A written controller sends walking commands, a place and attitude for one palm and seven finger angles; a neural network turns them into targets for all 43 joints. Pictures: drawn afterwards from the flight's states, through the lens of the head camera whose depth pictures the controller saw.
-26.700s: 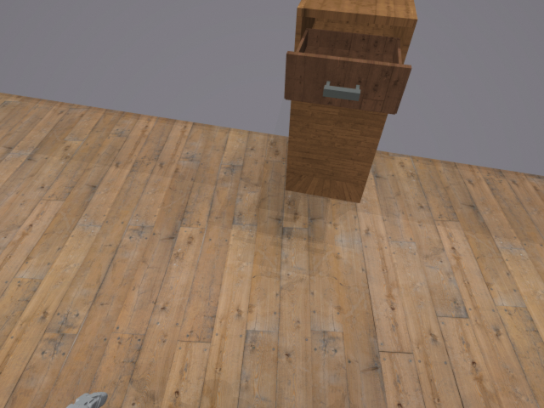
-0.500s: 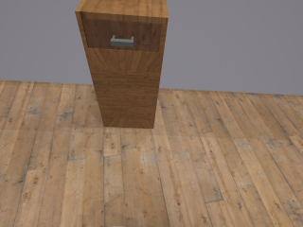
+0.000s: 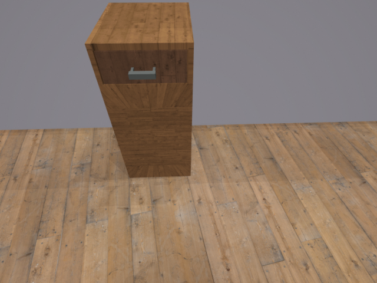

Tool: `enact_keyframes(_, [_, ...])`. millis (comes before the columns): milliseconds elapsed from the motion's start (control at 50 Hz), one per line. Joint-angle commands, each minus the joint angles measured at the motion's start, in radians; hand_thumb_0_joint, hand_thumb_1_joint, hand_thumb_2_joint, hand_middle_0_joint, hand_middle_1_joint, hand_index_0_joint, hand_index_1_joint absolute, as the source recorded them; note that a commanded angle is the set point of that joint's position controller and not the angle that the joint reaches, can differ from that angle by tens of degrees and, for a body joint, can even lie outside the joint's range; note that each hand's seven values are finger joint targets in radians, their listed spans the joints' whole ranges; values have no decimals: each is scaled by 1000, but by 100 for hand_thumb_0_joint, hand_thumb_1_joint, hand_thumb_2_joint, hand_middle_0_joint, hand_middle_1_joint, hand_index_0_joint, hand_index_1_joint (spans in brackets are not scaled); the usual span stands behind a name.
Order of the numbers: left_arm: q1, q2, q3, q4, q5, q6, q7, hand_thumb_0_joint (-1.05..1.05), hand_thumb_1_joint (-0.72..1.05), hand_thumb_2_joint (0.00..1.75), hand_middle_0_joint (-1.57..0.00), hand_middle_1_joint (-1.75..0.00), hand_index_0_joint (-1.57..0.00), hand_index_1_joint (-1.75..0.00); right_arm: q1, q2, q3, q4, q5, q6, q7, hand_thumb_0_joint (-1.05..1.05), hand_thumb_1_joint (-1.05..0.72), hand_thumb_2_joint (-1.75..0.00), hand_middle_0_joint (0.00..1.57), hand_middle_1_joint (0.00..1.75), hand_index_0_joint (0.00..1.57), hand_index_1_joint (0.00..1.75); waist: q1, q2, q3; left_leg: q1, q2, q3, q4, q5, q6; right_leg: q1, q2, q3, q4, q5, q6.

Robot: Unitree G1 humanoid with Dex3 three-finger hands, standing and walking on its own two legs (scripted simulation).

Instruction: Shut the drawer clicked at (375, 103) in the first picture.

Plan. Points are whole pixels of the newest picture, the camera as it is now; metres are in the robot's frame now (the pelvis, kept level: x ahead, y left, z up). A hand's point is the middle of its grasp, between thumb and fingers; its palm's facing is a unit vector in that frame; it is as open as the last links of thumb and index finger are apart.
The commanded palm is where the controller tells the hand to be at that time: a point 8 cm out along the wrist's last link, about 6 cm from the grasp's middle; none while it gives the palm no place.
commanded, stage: let the arm hang, fingers relaxed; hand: left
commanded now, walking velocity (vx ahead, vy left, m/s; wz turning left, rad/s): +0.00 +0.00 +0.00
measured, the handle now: (142, 72) +0.83 +0.22 +0.00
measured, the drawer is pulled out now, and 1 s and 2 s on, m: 0.00 0.00 0.00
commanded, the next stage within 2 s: look to check the result in 0.14 s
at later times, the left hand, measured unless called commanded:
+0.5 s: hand out of the picture +0.02 +0.18 -0.17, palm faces +0.01 -0.97 -0.24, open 7.4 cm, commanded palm none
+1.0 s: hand out of the picture +0.06 +0.19 -0.17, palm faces +0.00 -0.97 -0.26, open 7.4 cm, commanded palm none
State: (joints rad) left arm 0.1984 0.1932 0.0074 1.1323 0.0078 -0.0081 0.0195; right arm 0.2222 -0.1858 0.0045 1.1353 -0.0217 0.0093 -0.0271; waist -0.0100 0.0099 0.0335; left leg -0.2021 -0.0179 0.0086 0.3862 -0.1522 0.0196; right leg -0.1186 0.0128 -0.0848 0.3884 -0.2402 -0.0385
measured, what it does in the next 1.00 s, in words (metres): stands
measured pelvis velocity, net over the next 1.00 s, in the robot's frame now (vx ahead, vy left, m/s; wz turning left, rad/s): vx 0.02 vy -0.02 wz -0.02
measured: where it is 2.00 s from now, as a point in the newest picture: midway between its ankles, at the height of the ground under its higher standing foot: outside the picture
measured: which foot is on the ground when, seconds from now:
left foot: down 0.00-1.00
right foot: down 0.00-1.00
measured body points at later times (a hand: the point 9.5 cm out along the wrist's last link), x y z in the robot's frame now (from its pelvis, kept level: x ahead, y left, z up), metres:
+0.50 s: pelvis +0.01 -0.01 +0.00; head +0.03 -0.02 +0.45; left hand +0.02 +0.24 -0.15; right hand +0.02 -0.25 -0.16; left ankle +0.04 +0.11 -0.74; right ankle -0.02 -0.09 -0.74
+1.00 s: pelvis +0.02 -0.02 +0.00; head +0.03 -0.03 +0.45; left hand +0.06 +0.24 -0.15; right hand +0.05 -0.27 -0.15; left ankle +0.04 +0.11 -0.74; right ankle -0.02 -0.09 -0.74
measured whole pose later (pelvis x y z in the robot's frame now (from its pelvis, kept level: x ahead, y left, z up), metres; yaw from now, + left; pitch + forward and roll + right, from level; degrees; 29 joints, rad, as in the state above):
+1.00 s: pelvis +0.02 -0.02 +0.00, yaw -1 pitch -1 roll +0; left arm 0.19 0.22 0.02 1.14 0.01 -0.02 0.02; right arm 0.19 -0.23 0.00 1.14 -0.02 0.01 -0.03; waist -0.01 0.01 0.04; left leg -0.15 0.01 0.02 0.35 -0.17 -0.01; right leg -0.07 0.04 -0.07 0.33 -0.24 -0.06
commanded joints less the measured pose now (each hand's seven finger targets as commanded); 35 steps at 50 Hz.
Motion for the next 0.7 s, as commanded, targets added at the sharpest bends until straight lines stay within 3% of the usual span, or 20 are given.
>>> enact_keyframes(0, [58,130,24,-17,1,-11,11,0,90,90,-20,-30,-20,-30,39,-116,-22,-22,2,-18,-6,0,-90,-90,20,30,20,30,9,16,31,8,117,-107,-67,71,16,-44,-131,120,-100,30,-16])
enact_keyframes(380, [74,131,29,-8,-1,-21,15,0,90,90,-20,-30,-20,-30,47,-131,-31,-20,7,-19,-15,0,-90,-90,20,30,20,30,3,-6,5,60,124,-86,-44,126,14,-18,-131,125,-109,155,-17])
enact_keyframes(540, [65,143,26,-6,-1,-20,13,0,90,90,-20,-30,-20,-30,29,-144,-32,-19,5,-15,-13,0,-90,-90,20,30,20,30,1,-7,38,62,124,-83,-56,86,11,-43,-131,136,-130,100,-16])
enact_keyframes(680, [49,164,30,-14,0,-25,12,0,90,90,-20,-30,-20,-30,12,-165,-34,-26,6,-17,-12,0,-90,-90,20,30,20,30,2,-12,14,72,127,-80,-54,105,9,-24,-132,140,-129,143,-12])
